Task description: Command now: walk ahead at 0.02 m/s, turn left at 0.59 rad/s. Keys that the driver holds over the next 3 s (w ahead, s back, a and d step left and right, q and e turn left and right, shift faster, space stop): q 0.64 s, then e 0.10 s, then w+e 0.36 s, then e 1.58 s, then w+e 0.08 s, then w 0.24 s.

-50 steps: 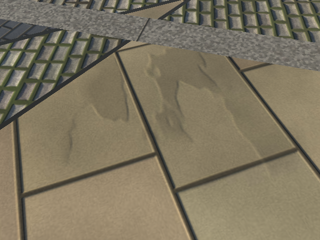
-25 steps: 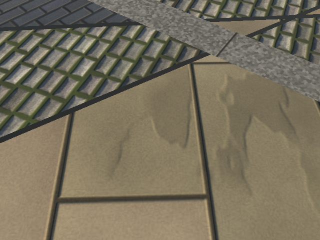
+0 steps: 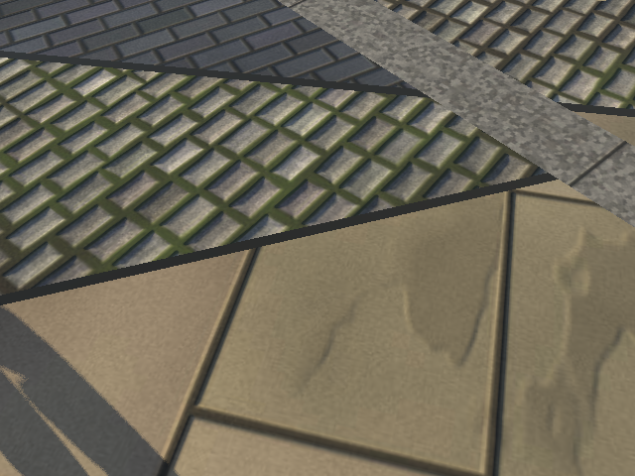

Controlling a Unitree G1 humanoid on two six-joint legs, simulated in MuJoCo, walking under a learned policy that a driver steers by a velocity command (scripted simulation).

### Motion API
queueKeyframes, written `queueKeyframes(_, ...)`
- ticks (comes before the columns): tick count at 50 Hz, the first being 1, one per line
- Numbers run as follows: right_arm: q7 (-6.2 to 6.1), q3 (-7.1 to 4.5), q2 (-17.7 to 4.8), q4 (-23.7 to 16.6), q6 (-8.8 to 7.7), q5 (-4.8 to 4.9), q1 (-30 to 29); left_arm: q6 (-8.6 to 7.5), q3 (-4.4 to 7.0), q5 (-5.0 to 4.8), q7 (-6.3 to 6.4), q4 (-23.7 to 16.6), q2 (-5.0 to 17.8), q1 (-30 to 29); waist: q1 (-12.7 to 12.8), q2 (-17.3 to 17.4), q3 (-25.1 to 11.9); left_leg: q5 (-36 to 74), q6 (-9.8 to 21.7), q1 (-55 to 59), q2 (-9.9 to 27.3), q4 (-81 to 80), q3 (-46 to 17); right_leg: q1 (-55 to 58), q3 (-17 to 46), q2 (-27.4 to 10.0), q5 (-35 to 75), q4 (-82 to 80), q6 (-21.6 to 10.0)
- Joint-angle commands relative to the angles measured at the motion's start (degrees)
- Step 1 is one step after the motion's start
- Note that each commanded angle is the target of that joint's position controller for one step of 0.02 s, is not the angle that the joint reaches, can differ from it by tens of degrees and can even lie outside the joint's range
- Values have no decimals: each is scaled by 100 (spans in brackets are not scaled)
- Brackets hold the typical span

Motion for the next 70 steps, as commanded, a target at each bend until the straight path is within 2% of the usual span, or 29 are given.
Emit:
queueKeyframes(1, 58, -304, -1049, -535, -158, -63, 222, -46, 278, 164, 29, -545, 1036, -35, -85, -1483, -595, -1476, -276, -1222, 354, 2592, 164, 1183, 2362, -2559, 2263, -1247, -1660)
queueKeyframes(3, 40, -318, -887, -231, -47, -22, 471, -6, 197, -8, 74, -675, 687, -354, -168, -885, -482, -839, -471, -1238, 454, 3243, 374, 1206, 1207, -1790, 2065, -990, -1096)
queueKeyframes(6, 84, -188, -507, -364, 50, 52, 255, 81, 176, -34, 116, -685, 711, -184, 8, -1000, -260, -366, -666, -1303, 602, 3284, 784, 1171, 453, -1497, 2180, -1110, -1125)
queueKeyframes(11, 169, -58, -307, -730, 34, 26, -285, 188, 307, -44, 145, -671, 1048, 131, 344, -1339, -454, -376, -733, -814, 1008, 1711, 1149, 1604, 111, -1766, 2136, -1114, -1274)
queueKeyframes(18, 319, -180, -436, -638, 96, 40, 259, 151, 373, -304, 18, -630, 1170, -44, -5, -1304, -517, 669, -77, 1020, 797, -951, 1702, 1099, -389, -1867, 1691, -415, -820)
queueKeyframes(19, 271, -256, -596, -557, 87, 28, 512, 135, 320, -270, -8, -500, 951, 264, -53, -863, -602, 1369, 119, 1832, 801, -1454, 1438, 573, -730, -1647, 1154, 183, -441)
queueKeyframes(20, 179, -414, -1231, -626, 49, 21, 722, 133, 200, -11, -46, -635, 573, 299, 13, 717, -695, 3240, 592, 2894, 2120, -1623, -401, -890, -1297, -1020, -957, 1875, 132)
queueKeyframes(21, 194, -424, -1597, -764, -54, -172, 587, 99, 164, 58, -9, -974, 531, -91, -47, 1637, -744, 4243, 1812, 2727, 3244, -1545, -1800, -2121, -791, -301, -2710, 3228, 395)
queueKeyframes(22, 242, -347, -1258, -727, -182, -237, 699, 86, 251, -26, 25, -997, 844, -454, -389, 939, -928, 3728, 1918, 2536, 3044, -1677, -1569, -2107, -173, -387, -2566, 3872, 354)
queueKeyframes(24, 200, -236, -973, -661, -266, -106, 162, 124, 304, -77, 87, -854, 878, -348, -41, 435, -595, 2936, 1243, 2186, 2347, -1625, -745, -2077, -4, -516, -1629, 3758, 245)
queueKeyframes(25, 171, -179, -855, -683, -242, -9, -47, 153, 326, -33, 121, -827, 932, -266, 46, 492, -536, 2894, 1110, 2012, 2213, -1638, -619, -1976, 2, -507, -1333, 3618, 271)
queueKeyframes(32, 36, -172, -939, -633, -175, -44, -1, 136, 224, -72, 51, -869, 628, -280, 23, 562, -623, 2130, 1129, 1819, 1915, -1656, -844, -1403, 29, -161, -697, 2286, 401)
queueKeyframes(37, 110, 27, -571, -506, -173, -170, -108, 137, 132, -117, -70, -802, 530, -142, -94, 631, -658, 1698, 1109, 1308, 1953, -1559, -758, -274, -145, -354, -801, 1310, 314)
queueKeyframes(38, 139, 98, -428, -421, -186, -185, -37, 121, 93, -120, -111, -785, 462, -68, -101, 590, -729, 911, 1070, 1212, 1909, -1661, -751, 46, -205, -365, -742, 998, 266)
queueKeyframes(41, 204, 90, -646, -257, -227, -167, 98, 47, 68, -162, -189, -738, 466, 93, -28, 552, -238, -1731, 823, 544, 1650, -1823, -764, 773, -677, 17, -529, 73, -59)
queueKeyframes(43, 191, 164, -461, -288, -332, -183, -5, -60, 52, -157, -156, -712, 621, 517, 95, 104, -24, -1945, 509, 129, 1392, -1065, -544, 1000, 162, -532, -963, -320, -524)
queueKeyframes(44, 187, 187, -297, -425, -432, -173, 1, -100, 161, -161, -133, -616, 1069, 764, -34, -779, 117, -1522, 159, -455, 713, -197, 547, 1101, 1191, -1067, -1825, -833, -1052)
queueKeyframes(45, 167, 142, -394, -535, -576, -50, -343, -138, 261, -124, -170, -538, 1315, 1075, 207, -1564, 384, -1042, -88, -941, 466, 740, 1190, 1099, 2859, -1842, -2676, -1783, -1645)
queueKeyframes(46, 149, 49, -650, -659, -676, 97, -787, -173, 228, -78, -156, -528, 1210, 1257, 447, -1616, 728, -1262, -95, -1572, 667, 1288, 904, 1209, 3592, -2184, -2743, -2122, -1871)
queueKeyframes(49, 255, 16, -520, -583, -819, 18, -736, -230, 173, -173, -78, -552, 992, 1316, 364, -1020, 525, -595, -89, -2147, 974, 1885, 703, 1900, 2867, -1798, -1893, -1992, -1556)
queueKeyframes(54, 438, 149, 14, -503, -936, -32, -1013, -57, 212, -238, 7, -639, 977, 1304, 436, -1123, 171, 424, -367, -336, 635, 32, 1251, 1150, 1398, -933, -203, -1748, -1195)
queueKeyframes(58, 384, -17, -342, -412, -898, 34, -632, 53, 288, -299, 9, -757, 1142, 1184, 103, -1212, 32, 1175, -388, 951, 519, -1071, 1166, 720, 1674, -932, 521, -1195, -945)
queueKeyframes(60, 273, -153, -659, -332, -876, -44, -21, 45, 233, -268, 25, -876, 867, 1085, -227, -1066, -393, 1549, -132, 2165, 951, -1412, 908, 324, 1524, -554, 786, -282, -525)
queueKeyframes(61, 189, -254, -1115, -299, -848, -147, 768, 28, 95, -125, 32, -1071, 408, 1026, -490, -108, -1194, 2166, 275, 3400, 2190, -1350, -172, -345, 999, -109, -330, 1376, -205)
queueKeyframes(62, 214, -306, -1486, -193, -731, -293, 846, -4, 20, -216, 71, -1271, 183, 1597, -104, 1834, -1550, 2289, 1174, 3907, 3456, -1792, -2282, -1661, 435, 408, -2663, 2777, 41)
queueKeyframes(63, 229, -183, -969, -240, -704, -214, 631, 39, 172, -269, 76, -1048, 748, 1817, -27, 1268, -1151, 2060, 1306, 3474, 3401, -1825, -2231, -1914, 565, -65, -2486, 3679, 171)
queueKeyframes(64, 208, -76, -607, -277, -677, -153, 395, 105, 252, -269, 53, -1006, 993, 1486, -72, 753, -710, 2412, 1123, 3058, 3108, -1700, -1257, -2058, 437, -208, -2096, 3962, 221)
queueKeyframes(65, 206, -22, -473, -292, -645, -152, 133, 177, 275, -241, 60, -963, 972, 1357, 16, 381, -563, 2865, 966, 2699, 2776, -1673, -548, -1930, 314, -320, -1822, 3944, 279)
queueKeyframes(70, 120, -63, -632, -37, -600, -184, -199, 347, 174, -208, -2, -1269, 547, 790, 88, 546, -252, 3595, 1120, 1856, 2517, -2076, 673, -1565, -107, -490, -961, 3110, 452)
